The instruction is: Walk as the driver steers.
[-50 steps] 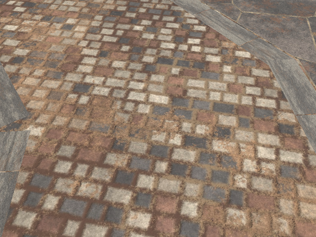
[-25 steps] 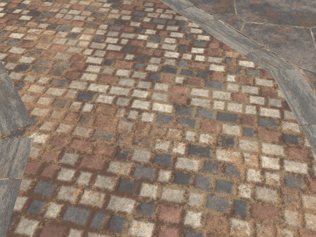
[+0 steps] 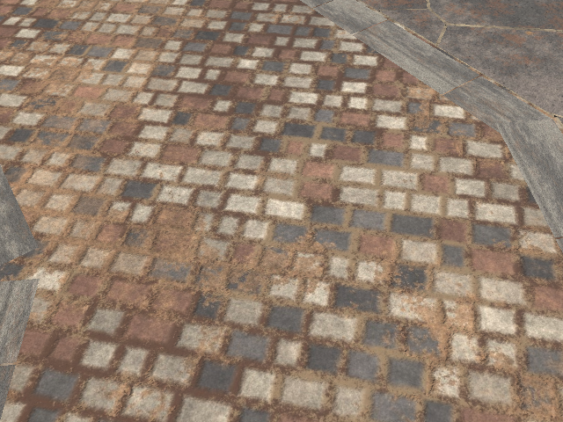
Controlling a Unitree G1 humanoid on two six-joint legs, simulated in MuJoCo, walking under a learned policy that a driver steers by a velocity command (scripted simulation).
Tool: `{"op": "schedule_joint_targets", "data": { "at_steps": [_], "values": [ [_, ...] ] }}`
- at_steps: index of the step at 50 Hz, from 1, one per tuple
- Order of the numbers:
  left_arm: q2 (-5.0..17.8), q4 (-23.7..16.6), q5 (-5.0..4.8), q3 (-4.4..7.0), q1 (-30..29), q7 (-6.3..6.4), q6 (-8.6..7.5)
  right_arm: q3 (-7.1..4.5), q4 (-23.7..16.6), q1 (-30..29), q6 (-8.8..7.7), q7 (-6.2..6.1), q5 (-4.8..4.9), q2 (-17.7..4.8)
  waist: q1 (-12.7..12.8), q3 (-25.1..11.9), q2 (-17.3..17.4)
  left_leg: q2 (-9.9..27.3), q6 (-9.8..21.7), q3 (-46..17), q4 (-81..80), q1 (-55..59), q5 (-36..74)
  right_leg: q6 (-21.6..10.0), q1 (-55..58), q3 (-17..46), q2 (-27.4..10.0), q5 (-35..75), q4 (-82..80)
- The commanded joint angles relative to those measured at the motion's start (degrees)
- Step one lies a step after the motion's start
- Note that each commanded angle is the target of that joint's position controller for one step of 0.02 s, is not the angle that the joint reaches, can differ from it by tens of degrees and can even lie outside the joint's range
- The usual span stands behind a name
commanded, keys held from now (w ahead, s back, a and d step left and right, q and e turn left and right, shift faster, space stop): w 1.00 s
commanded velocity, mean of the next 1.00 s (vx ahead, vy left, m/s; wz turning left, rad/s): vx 0.49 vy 0.00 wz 0.00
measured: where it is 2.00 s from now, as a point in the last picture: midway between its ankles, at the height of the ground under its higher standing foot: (313, 225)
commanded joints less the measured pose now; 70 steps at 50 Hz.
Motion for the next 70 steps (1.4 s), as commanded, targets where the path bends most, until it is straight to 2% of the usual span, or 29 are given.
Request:
{"op": "schedule_joint_targets", "data": {
  "at_steps": [1,4,10,13,15,16,17,18,19,20,22,24,27,33,38,41,43,44,45,46,47,48,50,51,54,60,65,68,70],
  "values": [
    [3.25,1.01,-0.33,-0.32,7.09,0.33,-0.42,-0.17,-4.51,-3.48,-0.17,0.88,-0.69,-1.7,0.53,4.43,-4.43,4.06,-0.14,-0.02,2.28,-19.26,5.6,-4.46,11.82,16.18,-14.78,23.37,-15.36],
    [3.82,3.49,-0.8,-0.85,12.07,0.67,-0.97,-0.23,-6.42,-7.34,0.99,1.41,-0.5,-1.68,0.17,3.91,-6.27,2.47,-1.0,3.45,-0.08,-21.23,7.37,-3.79,13.31,10.39,-12.9,39.97,-14.64],
    [3.92,4.7,-0.82,-1.85,13.57,1.23,-1.23,1.76,-12.82,-24.12,0.98,1.9,0.46,0.04,2.28,7.68,-6.51,-0.97,-0.64,9.28,-24.63,-12.72,18.05,-2.8,7.93,5.47,-11.02,47.61,-18.71],
    [5.76,5.36,-0.82,-1.67,13.1,1.76,-1.56,1.03,-12.6,-20.96,0.88,0.94,0.64,-3.09,-0.34,4.22,-7.17,-3.73,2.53,9.37,-28.34,-4.84,17.41,-1.91,13.1,4.78,-13.13,64.25,-13.22],
    [6.98,5.16,-0.27,-1.31,11.21,2.21,-1.12,-0.34,-9.05,-9.57,0.44,0.05,0.65,-5.98,-5.51,-1.73,-7.82,-5.42,4.76,7.61,-29.79,5.16,14.18,-1.55,15.67,4.69,-13.63,69.93,0.13],
    [7.57,4.89,-0.51,-1.12,9.55,2.05,-0.73,-1.05,-6.47,-1.55,0.15,-0.47,0.36,-6.84,-9.48,-5.07,-6.95,-4.29,5.93,6.52,-34.6,14.38,16.14,-1.65,12.65,3.79,-12.52,63.9,11.13],
    [5.68,3.79,-0.75,-1.66,9.78,1.52,-0.64,-2.23,-5.0,5.94,0.08,-1.12,-1.01,-10.57,-11.56,-9.92,-2.26,5.37,8.5,-3.61,-35.69,25.81,7.93,-1.82,3.16,2.15,-9.55,45.01,27.51],
    [-2.11,3.18,-1.78,-2.77,17.92,0.81,-0.18,-2.89,-5.49,5.65,0.13,-0.69,-2.23,-14.12,-4.83,-14.76,9.78,22.49,17.08,-32.16,-38.44,38.51,7.87,-0.17,-16.96,1.07,1.02,-11.22,50.51],
    [4.4,3.26,-1.05,-1.18,14.55,0.87,0.23,-2.76,-5.6,2.12,0.52,0.13,0.57,-11.89,-5.69,-13.26,2.01,21.46,18.57,-39.99,-46.54,34.03,-3.51,-1.49,-22.96,7.29,0.51,-9.4,54.93],
    [5.42,0.97,-0.66,-0.79,8.8,0.71,0.05,-1.77,-6.87,-4.98,0.36,0.25,1.24,-8.61,-2.91,-3.15,0.8,19.88,16.19,-31.11,-49.73,24.8,-7.79,-1.91,-25.99,7.3,-3.19,-3.18,51.89],
    [4.08,0.58,-0.05,-0.64,5.6,0.34,0.22,-0.29,-6.55,-8.04,-0.84,0.31,0.68,-3.57,0.08,3.11,-2.75,14.95,12.27,-20.31,-52.94,12.65,4.15,-1.47,-21.42,7.0,-6.34,1.13,45.71],
    [1.33,1.05,0.73,-1.01,7.62,-0.38,1.61,0.52,-4.58,-5.5,-1.9,-0.24,0.7,-2.13,2.51,2.79,-1.48,11.99,10.25,-13.27,-53.97,7.95,12.74,0.1,-16.53,6.46,-7.65,1.57,40.99],
    [1.31,-1.01,0.98,-0.94,2.94,-0.98,2.8,0.23,-3.15,-1.69,-2.82,-0.36,0.91,-4.86,2.76,4.05,-0.16,10.32,9.79,-8.24,-55.65,7.55,18.21,1.88,-20.23,4.17,-9.06,4.73,35.48],
    [1.54,-6.52,-0.07,-1.42,-12.62,-1.45,2.9,0.84,-2.26,4.68,-2.54,-0.21,1.06,-4.87,-1.3,5.48,1.11,7.47,6.5,-2.65,-55.94,13.38,29.28,3.71,-25.19,-0.01,-8.72,17.0,17.09],
    [1.94,-9.23,-0.25,-1.73,-19.95,-1.27,2.45,1.04,-0.77,9.31,-2.24,-0.87,0.38,-5.35,-3.65,5.6,2.26,9.82,6.84,-2.15,-52.78,23.65,36.79,2.06,-25.96,-1.55,-6.3,16.98,8.1],
    [3.22,-9.55,-0.18,-1.22,-18.11,-0.96,1.73,0.76,-0.65,7.7,-2.02,-1.42,-0.03,-6.56,-1.21,4.65,2.89,11.68,6.43,-1.32,-47.17,27.38,49.78,-0.57,-20.96,-1.99,-4.08,10.58,4.31],
    [5.16,-5.76,0.06,-0.04,-6.03,-0.11,1.02,0.46,-0.79,5.87,-1.73,-1.48,0.02,-7.66,4.18,-1.43,2.96,10.57,4.9,0.24,-33.75,26.55,60.65,-3.04,-6.63,-3.14,-0.52,8.74,0.28],
    [7.27,-2.63,0.99,0.94,4.07,0.47,0.43,0.67,-1.45,4.81,-1.69,-1.37,0.52,-7.22,8.3,-6.79,1.64,8.6,3.87,1.72,-21.87,18.71,52.19,-4.95,7.68,-0.16,-3.46,11.02,-1.41],
    [13.12,-1.35,2.54,2.52,12.69,1.08,0.23,1.74,-3.84,6.89,-1.8,-0.79,2.42,-3.06,9.26,-15.06,-7.29,2.81,1.56,5.2,-1.77,1.06,27.6,-9.86,25.29,20.01,-19.23,5.45,-2.36],
    [14.05,-1.01,1.2,3.02,12.08,0.25,1.14,0.98,-3.22,10.64,-1.77,-0.56,2.82,-3.66,6.96,-19.93,-13.54,-5.57,1.01,1.49,13.43,-11.26,-9.48,-15.46,30.61,42.19,-27.88,6.79,-9.7],
    [11.53,-1.84,-0.37,2.45,5.52,-0.16,1.5,0.09,-3.97,6.03,-1.43,-0.75,1.47,-6.5,4.54,-11.43,-6.32,-1.24,1.76,-3.06,15.67,-15.99,-5.33,-13.74,23.3,35.49,-25.12,3.41,-10.97],
    [7.65,-2.54,-0.67,1.4,0.79,-0.36,1.21,0.3,-5.3,1.62,-1.71,-0.48,1.01,-5.37,3.47,-4.09,-3.6,0.87,1.68,-2.81,13.2,-16.79,-0.97,-12.24,14.65,28.06,-23.03,4.72,-13.21],
    [3.34,-1.48,-0.51,0.06,-1.36,-0.09,0.38,0.28,-5.87,-0.19,-0.93,0.0,-0.09,-3.55,0.01,1.5,-3.56,4.09,1.09,-2.46,6.02,-12.55,2.92,-8.19,4.09,18.59,-17.77,11.11,-16.71],
    [2.46,-0.7,-0.46,-0.31,-0.71,0.08,0.01,0.48,-5.33,1.12,-0.12,0.42,-0.59,-2.31,-1.1,1.52,-4.15,4.46,0.5,-2.07,4.34,-10.12,3.62,-7.25,1.84,15.57,-16.25,13.15,-17.57],
    [4.64,1.22,-0.77,-0.02,3.66,0.26,-1.09,0.38,-6.49,-1.3,1.16,1.23,-0.83,-1.82,-1.85,2.09,-4.43,4.98,-0.93,-0.15,0.9,-12.06,6.56,-7.52,1.37,11.5,-14.87,19.55,-19.17],
    [4.9,2.55,-0.84,-0.51,9.44,0.23,-0.97,0.96,-11.98,-16.63,1.38,1.65,-0.07,-2.09,1.24,5.0,-4.75,5.47,-3.01,3.21,-15.81,-17.7,17.95,-6.23,4.81,6.56,-12.38,25.8,-20.98],
    [5.53,4.36,-0.37,-0.62,14.45,0.82,-0.76,1.51,-14.76,-24.35,0.96,1.47,0.23,-2.2,3.71,5.63,-5.54,3.25,-1.47,5.08,-25.95,-17.15,19.43,-6.31,13.12,5.58,-14.2,31.33,-19.11],
    [6.37,4.9,0.12,-0.39,14.0,1.4,-0.42,1.15,-15.63,-24.44,0.31,1.28,0.21,-3.2,2.48,5.49,-5.69,1.85,0.84,5.26,-29.56,-14.7,14.04,-6.01,17.8,5.19,-16.13,39.92,-14.97],
    [7.42,4.81,0.26,-0.11,12.15,1.58,-0.22,0.3,-13.37,-16.66,-0.3,0.61,0.12,-4.53,-1.2,1.42,-6.3,-1.58,2.99,6.57,-32.26,-3.84,10.07,-4.66,17.94,3.78,-15.64,54.28,-5.37]
  ]
}}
